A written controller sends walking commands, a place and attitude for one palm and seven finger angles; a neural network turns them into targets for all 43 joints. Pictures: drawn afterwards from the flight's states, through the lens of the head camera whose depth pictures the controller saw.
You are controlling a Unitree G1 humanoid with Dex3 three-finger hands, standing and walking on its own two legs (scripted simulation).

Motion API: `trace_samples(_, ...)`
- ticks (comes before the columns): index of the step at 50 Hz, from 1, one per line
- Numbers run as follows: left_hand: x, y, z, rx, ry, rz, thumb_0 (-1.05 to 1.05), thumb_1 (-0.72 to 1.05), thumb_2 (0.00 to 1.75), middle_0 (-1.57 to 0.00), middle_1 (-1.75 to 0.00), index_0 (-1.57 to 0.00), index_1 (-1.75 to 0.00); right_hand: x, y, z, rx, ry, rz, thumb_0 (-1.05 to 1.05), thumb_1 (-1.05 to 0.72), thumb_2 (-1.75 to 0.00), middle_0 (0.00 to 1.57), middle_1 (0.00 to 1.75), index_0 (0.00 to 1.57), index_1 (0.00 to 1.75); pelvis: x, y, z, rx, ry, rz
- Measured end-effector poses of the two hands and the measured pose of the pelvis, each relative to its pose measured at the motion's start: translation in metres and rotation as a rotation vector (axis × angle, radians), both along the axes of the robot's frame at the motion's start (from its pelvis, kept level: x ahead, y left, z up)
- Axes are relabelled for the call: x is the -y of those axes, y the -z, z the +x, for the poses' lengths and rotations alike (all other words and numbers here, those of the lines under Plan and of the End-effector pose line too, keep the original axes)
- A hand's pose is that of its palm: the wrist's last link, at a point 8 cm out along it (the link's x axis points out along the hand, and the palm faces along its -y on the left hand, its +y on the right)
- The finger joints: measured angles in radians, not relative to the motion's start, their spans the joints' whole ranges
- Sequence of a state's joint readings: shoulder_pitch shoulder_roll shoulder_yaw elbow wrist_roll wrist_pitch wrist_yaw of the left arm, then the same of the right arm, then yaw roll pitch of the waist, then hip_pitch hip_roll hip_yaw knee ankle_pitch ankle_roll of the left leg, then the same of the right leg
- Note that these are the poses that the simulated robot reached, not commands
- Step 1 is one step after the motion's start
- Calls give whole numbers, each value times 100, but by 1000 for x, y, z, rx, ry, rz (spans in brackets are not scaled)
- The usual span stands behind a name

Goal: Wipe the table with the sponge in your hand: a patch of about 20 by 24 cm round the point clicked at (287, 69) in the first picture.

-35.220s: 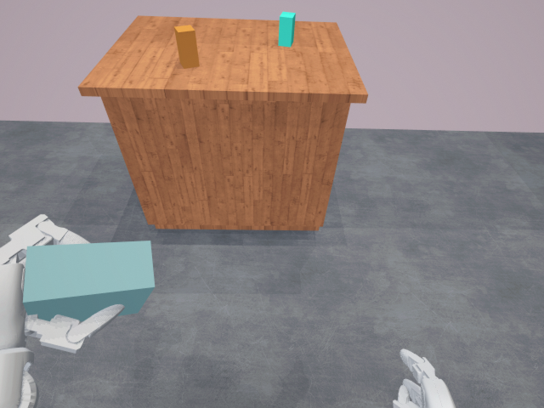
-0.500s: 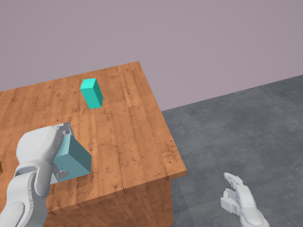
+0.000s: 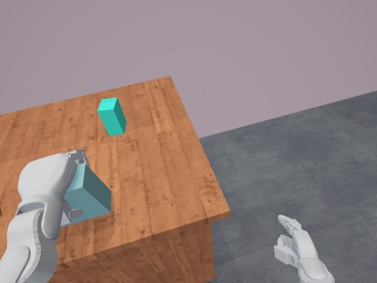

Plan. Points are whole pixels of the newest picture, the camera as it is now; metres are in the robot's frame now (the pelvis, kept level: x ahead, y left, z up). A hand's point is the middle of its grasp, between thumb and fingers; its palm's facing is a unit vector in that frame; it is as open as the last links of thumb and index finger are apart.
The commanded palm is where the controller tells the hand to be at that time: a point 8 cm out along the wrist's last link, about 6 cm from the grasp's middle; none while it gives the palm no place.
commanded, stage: move the sponge above the wiping area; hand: left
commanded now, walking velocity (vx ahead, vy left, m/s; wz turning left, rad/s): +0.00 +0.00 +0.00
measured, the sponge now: (76, 201) +0.23 +0.28 +0.08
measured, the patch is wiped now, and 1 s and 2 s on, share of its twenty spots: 0.00 0.00 0.00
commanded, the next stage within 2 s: lower the sponge onto the table in 0.42 s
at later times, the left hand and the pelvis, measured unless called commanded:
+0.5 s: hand (73, 187) +0.23 +0.26 +0.13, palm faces +0.10 -0.10 -0.99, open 9.5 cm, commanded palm +0.19 +0.26 +0.20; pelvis +0.00 +0.00 +0.00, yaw +0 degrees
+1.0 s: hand (66, 194) +0.22 +0.28 +0.12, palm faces +0.06 -0.09 -0.99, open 9.5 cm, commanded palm +0.19 +0.27 +0.19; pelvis +0.00 +0.00 +0.00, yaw +0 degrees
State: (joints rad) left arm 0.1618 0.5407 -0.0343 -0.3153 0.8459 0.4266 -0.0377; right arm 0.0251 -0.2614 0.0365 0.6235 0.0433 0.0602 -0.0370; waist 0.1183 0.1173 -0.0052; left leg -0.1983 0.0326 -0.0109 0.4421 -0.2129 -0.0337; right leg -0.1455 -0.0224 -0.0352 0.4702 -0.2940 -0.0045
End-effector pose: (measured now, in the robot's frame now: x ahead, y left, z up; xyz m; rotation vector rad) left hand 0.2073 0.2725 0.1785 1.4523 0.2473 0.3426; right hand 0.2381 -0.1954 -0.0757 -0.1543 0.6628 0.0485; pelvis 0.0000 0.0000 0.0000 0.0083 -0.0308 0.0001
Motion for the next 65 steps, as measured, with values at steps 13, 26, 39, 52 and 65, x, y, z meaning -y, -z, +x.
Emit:
trace_samples(13,3,5,-8,-9,22,-2,0,-46,107,-79,-139,-79,-138,5,4,-2,-10,4,-27,2,-91,-90,19,30,20,30,0,1,1,5,-9,-1)
trace_samples(26,11,-4,-1,20,24,-11,0,-46,107,-79,-139,-79,-138,-5,-2,5,13,-13,12,2,-91,-90,20,30,20,30,1,0,1,1,0,1)
trace_samples(39,3,1,-8,-14,-1,-7,0,-46,107,-79,-139,-79,-138,3,-1,6,9,-10,-17,2,-91,-90,20,30,20,30,2,1,2,3,-7,0)
trace_samples(52,-2,7,-9,-28,-4,-6,0,-46,107,-79,-139,-79,-138,4,2,-2,-7,4,-19,2,-91,-90,20,30,20,30,1,1,1,1,-3,-2)
trace_samples(65,0,20,-12,-34,14,-13,0,-46,107,-79,-139,-79,-138,3,5,-7,-22,8,-26,2,-91,-90,20,30,20,30,-2,1,2,3,-4,-4)
